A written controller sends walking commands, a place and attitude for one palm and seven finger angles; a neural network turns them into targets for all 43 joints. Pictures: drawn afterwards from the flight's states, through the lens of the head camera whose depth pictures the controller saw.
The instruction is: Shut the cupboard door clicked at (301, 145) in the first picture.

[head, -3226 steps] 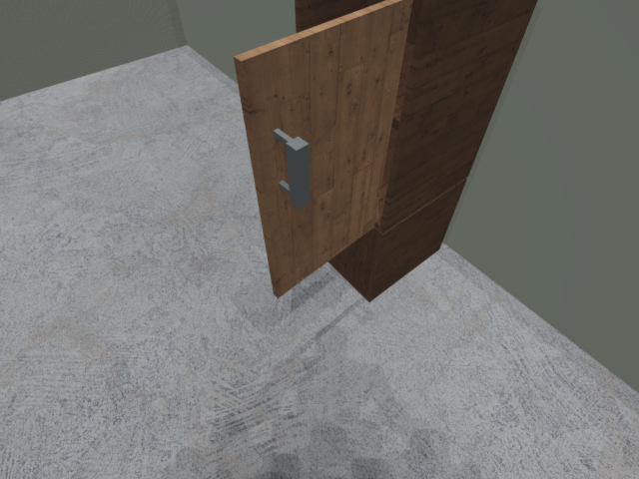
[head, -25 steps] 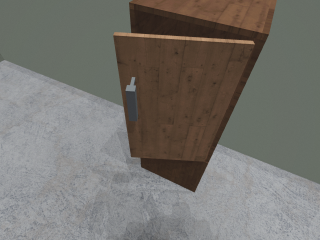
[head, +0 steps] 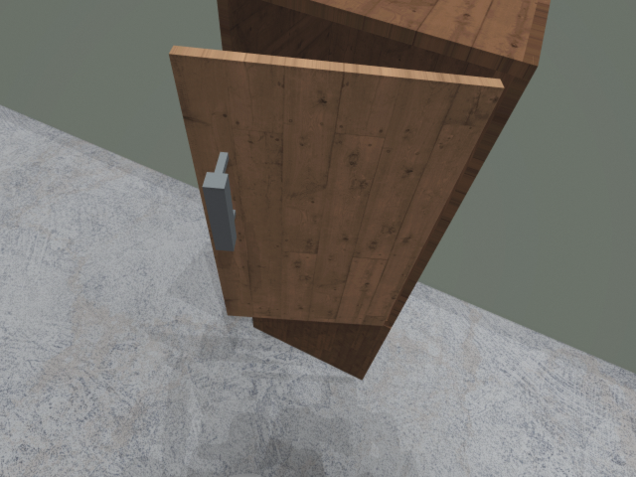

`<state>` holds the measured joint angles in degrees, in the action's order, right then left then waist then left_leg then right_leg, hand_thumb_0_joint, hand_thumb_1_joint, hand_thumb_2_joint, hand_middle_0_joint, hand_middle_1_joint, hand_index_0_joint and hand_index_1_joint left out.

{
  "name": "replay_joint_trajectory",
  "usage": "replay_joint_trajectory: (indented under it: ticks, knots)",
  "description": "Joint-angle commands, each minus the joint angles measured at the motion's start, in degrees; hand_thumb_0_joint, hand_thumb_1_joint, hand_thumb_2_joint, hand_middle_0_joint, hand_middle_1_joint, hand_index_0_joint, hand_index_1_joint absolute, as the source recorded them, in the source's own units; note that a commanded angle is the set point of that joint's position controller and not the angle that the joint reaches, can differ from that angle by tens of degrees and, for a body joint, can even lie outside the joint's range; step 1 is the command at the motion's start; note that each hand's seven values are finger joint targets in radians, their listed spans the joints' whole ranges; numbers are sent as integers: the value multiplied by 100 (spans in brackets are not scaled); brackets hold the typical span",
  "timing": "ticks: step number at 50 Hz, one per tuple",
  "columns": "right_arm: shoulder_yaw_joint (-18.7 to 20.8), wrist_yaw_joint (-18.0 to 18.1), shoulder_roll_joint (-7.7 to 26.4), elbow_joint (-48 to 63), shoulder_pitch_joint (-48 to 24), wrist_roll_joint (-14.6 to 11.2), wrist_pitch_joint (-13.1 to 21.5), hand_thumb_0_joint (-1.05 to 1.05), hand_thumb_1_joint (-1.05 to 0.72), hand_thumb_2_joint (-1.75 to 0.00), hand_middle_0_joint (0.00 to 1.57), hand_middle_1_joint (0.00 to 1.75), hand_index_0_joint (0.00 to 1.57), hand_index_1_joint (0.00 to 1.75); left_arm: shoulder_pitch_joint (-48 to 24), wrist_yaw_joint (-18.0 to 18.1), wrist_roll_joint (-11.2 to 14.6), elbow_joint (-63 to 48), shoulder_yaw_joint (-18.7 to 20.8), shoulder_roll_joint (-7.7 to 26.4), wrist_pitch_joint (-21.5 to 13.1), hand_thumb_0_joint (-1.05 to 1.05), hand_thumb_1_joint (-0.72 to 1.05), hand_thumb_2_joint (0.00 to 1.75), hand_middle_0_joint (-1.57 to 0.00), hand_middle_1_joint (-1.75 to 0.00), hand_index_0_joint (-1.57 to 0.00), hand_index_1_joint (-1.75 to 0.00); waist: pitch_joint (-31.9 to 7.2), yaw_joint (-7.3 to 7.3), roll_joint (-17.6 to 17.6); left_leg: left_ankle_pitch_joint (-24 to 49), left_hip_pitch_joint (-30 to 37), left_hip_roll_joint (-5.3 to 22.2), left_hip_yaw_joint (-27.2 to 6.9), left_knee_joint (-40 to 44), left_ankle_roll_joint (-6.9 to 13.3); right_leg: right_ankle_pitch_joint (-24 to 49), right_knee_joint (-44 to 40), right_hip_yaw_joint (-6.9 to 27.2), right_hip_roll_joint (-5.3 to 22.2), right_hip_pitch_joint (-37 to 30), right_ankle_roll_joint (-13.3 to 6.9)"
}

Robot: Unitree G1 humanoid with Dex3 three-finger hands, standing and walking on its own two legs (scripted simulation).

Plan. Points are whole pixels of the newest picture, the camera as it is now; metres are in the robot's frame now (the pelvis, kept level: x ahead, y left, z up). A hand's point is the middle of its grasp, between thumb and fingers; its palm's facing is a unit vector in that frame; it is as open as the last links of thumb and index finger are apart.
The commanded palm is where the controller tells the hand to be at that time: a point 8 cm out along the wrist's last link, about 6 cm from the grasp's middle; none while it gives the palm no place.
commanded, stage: shuffle to correct the standing spot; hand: left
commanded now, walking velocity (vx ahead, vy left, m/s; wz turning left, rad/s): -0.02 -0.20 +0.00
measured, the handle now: (224, 202) +0.43 +0.17 +0.08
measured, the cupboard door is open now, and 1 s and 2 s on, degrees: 23 23 23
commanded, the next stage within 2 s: come to a stop and stand still in 0.02 s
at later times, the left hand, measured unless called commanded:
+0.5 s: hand out of the picture +0.08 +0.10 -0.16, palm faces +0.04 -0.98 -0.22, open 7.3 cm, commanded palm none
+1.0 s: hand out of the picture +0.00 +0.07 -0.16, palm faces +0.07 -0.98 -0.16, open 7.4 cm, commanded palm none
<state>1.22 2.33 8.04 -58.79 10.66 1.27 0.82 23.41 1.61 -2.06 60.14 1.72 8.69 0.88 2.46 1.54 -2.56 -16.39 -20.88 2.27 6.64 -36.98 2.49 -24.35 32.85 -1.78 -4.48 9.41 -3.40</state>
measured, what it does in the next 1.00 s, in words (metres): steps on the spot: right foot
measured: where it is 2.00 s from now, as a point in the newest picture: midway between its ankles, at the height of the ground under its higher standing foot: outside the picture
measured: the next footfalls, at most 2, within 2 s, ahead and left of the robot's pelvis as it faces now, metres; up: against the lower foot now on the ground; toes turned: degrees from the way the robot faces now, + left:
right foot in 0.36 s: +0.07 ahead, -0.21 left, +0.00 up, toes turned -2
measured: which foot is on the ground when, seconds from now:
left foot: down 0.00-1.00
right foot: down 0.00-0.00, up 0.02-0.34, down 0.36-1.00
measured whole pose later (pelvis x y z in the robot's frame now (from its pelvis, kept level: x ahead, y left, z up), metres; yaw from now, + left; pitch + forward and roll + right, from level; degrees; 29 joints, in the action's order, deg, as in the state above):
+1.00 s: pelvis +0.03 -0.09 +0.02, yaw +2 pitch +0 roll -1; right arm 0.4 1.3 8.4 -63.3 16.0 0.9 0.2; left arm 18.5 2.5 -1.1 65.1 -0.5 6.3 -1.6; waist 2.4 0.4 0.8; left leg -16.1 -13.1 3.6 1.7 -29.3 -1.7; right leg -14.9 26.7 -4.7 1.1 11.7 0.0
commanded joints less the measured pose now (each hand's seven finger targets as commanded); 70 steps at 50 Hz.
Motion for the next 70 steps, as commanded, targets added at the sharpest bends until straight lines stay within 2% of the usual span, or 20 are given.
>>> replay_joint_trajectory:
  ticks: [1, 3, 7, 13, 16, 18, 19, 20, 21, 25, 29, 34, 45, 46, 47, 48, 51, 54, 59, 70]
  knots:
    - [266, 169, 1389, -126, 1665, 6, 32, 0, -90, -90, 20, 30, 20, 30, 44, -19, 2, -440, 179, 744, 12, 0, 90, 90, -20, -30, -20, -30, -781, -657, 1127, 3464, 2100, 2920, -3232, 1720, 1490, -1040, 3438, 495, 327, 2180, 221]
    - [191, 187, 1058, 20, 943, 36, 64, 0, -90, -90, 20, 30, 20, 30, -393, -70, -43, -462, 246, 596, 73, 0, 90, 90, -20, -30, -20, -30, 226, -336, 1000, 2873, 812, 2363, -2522, 1906, 1204, -409, 3851, 610, 631, 2417, 345]
    - [195, 124, 921, 151, 536, 55, 132, 0, -90, -90, 20, 30, 20, 30, -72, -148, 6, -286, 192, 261, 194, 0, 90, 90, -20, -30, -20, -30, -234, -36, 1120, 3185, 638, 1442, -941, 1789, 712, 429, 3115, 164, 680, 1720, 491]
    - [285, -34, 1030, 221, 618, 89, 4, 0, -90, -90, 20, 30, 20, 30, -682, -104, 70, -443, 83, 172, 36, 0, 90, 90, -20, -30, -20, -30, -304, -233, 1503, 2082, 719, 1187, -928, 1664, 640, 348, 843, -351, 623, 1009, 537]
    - [283, -87, 914, 215, 610, 49, -57, 0, -90, -90, 20, 30, 20, 30, -346, -82, 70, -296, 122, 397, -103, 0, 90, 90, -20, -30, -20, -30, -426, -5, 852, 772, 259, 774, -747, 1082, 163, 1293, -685, -382, 599, -92, 525]
    - [144, -145, 286, 313, 737, -22, -98, 0, -90, -90, 20, 30, 20, 30, -394, -27, 43, -278, 158, 1046, -190, 0, 90, 90, -20, -30, -20, -30, -373, -94, -877, -1108, -381, 15, -182, 112, -298, 1354, -1554, 1283, 2056, -120, 48]
    - [121, -150, 242, 333, 697, 1, -137, 0, -90, -90, 20, 30, 20, 30, -506, -27, 39, -358, 130, 1158, -164, 0, 90, 90, -20, -30, -20, -30, -277, -95, -484, -1321, -29, -40, -306, -146, -280, 1199, -1768, 1316, 2330, 414, -216]
    - [118, -142, 245, 300, 641, 15, -183, 0, -90, -90, 20, 30, 20, 30, -675, -25, 39, -348, 169, 1200, -209, 0, 90, 90, -20, -30, -20, -30, -242, -120, -1391, -1286, -133, -1, -345, -396, -275, 1398, -1823, 1396, 2090, 475, -262]
    - [118, -132, 371, 215, 663, 18, -170, 0, -90, -90, 20, 30, 20, 30, -820, -14, 57, -322, 117, 1000, -229, 0, 90, 90, -20, -30, -20, -30, -127, -129, -1637, -1107, -130, 57, -450, -532, -250, 1982, -1702, 1168, 1968, 408, -315]
    - [27, -108, 229, -238, 1017, -31, -65, 0, -90, -90, 20, 30, 20, 30, -975, 38, 122, -249, 58, 725, -222, 0, 90, 90, -20, -30, -20, -30, -232, -296, -467, 185, 802, 66, -350, 887, -330, 2694, -1004, 427, 1536, 387, -199]
    - [11, -76, 425, -411, 833, -14, 54, 0, -90, -90, 20, 30, 20, 30, -772, 19, 151, -121, 27, 515, -160, 0, 90, 90, -20, -30, -20, -30, -49, -55, 892, 1681, 758, 530, -774, 1549, -141, 1861, -833, 148, 970, 97, 263]
    - [-20, -40, 311, -503, 842, -37, 36, 0, -90, -90, 20, 30, 20, 30, -593, 8, 140, 136, -19, 519, -191, 0, 90, 90, -20, -30, -20, -30, 77, -72, 209, 1127, 879, 408, -642, 1630, -202, 2040, -1163, 170, 1078, 19, 232]
    - [-65, -36, 313, -578, 904, -45, 27, 0, -90, -90, 20, 30, 20, 30, -295, 16, 138, 344, -71, 438, -234, 0, 90, 90, -20, -30, -20, -30, 113, -98, 233, 958, 1015, 337, -604, 1664, -230, 1816, -1370, 215, 1111, 99, 199]
    - [-13, -110, 676, -191, 266, -118, 96, 0, -90, -90, 20, 30, 20, 30, 83, 254, 78, 559, -106, 626, -347, 0, 90, 90, -20, -30, -20, -30, 335, 59, 488, 935, 588, 367, -455, 534, -385, 3588, -1276, 603, 1422, 288, 245]
    - [-33, -127, 305, -24, 708, -87, 34, 0, -90, -90, 20, 30, 20, 30, -174, 205, 106, 260, -53, 873, -392, 0, 90, 90, -20, -30, -20, -30, -219, -321, 532, -14, 753, 167, -568, 656, -324, 2614, -1258, 730, 1635, 201, 47]
    - [-39, -137, 342, -73, 922, -76, 41, 0, -90, -90, 20, 30, 20, 30, -387, 156, 109, 186, -74, 791, -392, 0, 90, 90, -20, -30, -20, -30, -300, -368, 437, 96, 877, 190, -611, 792, -291, 1450, -1193, 533, 1438, 437, -17]
    - [-78, -117, 437, -47, 1041, -61, 120, 0, -90, -90, 20, 30, 20, 30, -332, 94, 128, 189, -112, 569, -361, 0, 90, 90, -20, -30, -20, -30, -276, -278, 698, 1025, 802, 333, -743, 1045, -157, 1615, -796, 242, 1095, 258, 50]
    - [-107, -86, 492, 8, 981, -68, 132, 0, -90, -90, 20, 30, 20, 30, -292, 61, 130, 215, -145, 488, -296, 0, 90, 90, -20, -30, -20, -30, 47, -204, 254, 1054, 695, 364, -782, 1257, -96, 1587, -780, 172, 1037, 255, 108]
    - [-135, -95, 569, -26, 925, -59, 96, 0, -90, -90, 20, 30, 20, 30, -344, 42, 143, 160, -146, 530, -200, 0, 90, 90, -20, -30, -20, -30, 482, -146, 362, 528, 489, 305, -859, 1605, -65, 958, -887, 158, 990, 370, 153]
    - [-157, -108, 668, -204, 873, -47, 111, 0, -90, -90, 20, 30, 20, 30, -469, 27, 156, 78, -123, 690, -195, 0, 90, 90, -20, -30, -20, -30, 166, -86, 213, 933, 768, 286, -774, 1646, -86, 1417, -923, 169, 1083, 118, 196]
